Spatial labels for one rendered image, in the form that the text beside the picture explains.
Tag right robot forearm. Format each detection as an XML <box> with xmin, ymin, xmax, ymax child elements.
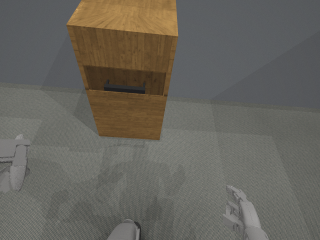
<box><xmin>243</xmin><ymin>227</ymin><xmax>269</xmax><ymax>240</ymax></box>

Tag handle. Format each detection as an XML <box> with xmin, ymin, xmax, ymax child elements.
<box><xmin>104</xmin><ymin>79</ymin><xmax>146</xmax><ymax>94</ymax></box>

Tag robot left shin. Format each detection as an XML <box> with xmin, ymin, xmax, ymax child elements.
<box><xmin>123</xmin><ymin>219</ymin><xmax>136</xmax><ymax>226</ymax></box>

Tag drawer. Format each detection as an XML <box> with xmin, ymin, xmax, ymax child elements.
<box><xmin>84</xmin><ymin>65</ymin><xmax>166</xmax><ymax>96</ymax></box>

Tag right robot hand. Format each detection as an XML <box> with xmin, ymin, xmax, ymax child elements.
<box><xmin>222</xmin><ymin>185</ymin><xmax>262</xmax><ymax>235</ymax></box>

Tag cabinet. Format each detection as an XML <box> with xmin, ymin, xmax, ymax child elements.
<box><xmin>66</xmin><ymin>0</ymin><xmax>178</xmax><ymax>140</ymax></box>

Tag robot left thigh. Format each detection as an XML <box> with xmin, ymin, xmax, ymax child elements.
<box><xmin>107</xmin><ymin>223</ymin><xmax>140</xmax><ymax>240</ymax></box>

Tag left robot hand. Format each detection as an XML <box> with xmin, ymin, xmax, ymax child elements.
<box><xmin>0</xmin><ymin>134</ymin><xmax>31</xmax><ymax>193</ymax></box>

